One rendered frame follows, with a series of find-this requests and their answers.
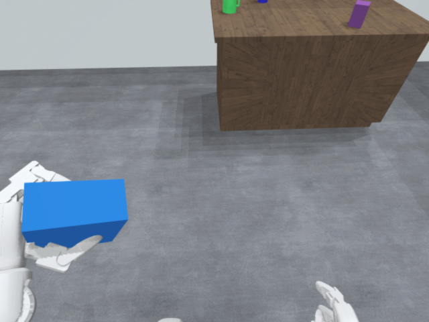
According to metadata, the robot left forearm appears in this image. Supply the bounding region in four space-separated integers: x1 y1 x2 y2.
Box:
0 268 37 322

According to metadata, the robot left hand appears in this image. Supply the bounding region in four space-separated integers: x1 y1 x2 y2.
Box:
0 161 103 273

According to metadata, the table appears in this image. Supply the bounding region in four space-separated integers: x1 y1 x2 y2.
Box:
210 0 429 131

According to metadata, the robot right hand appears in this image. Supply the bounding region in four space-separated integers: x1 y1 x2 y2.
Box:
311 281 359 322

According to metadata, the sponge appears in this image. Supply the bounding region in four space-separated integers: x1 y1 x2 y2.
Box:
21 179 128 248

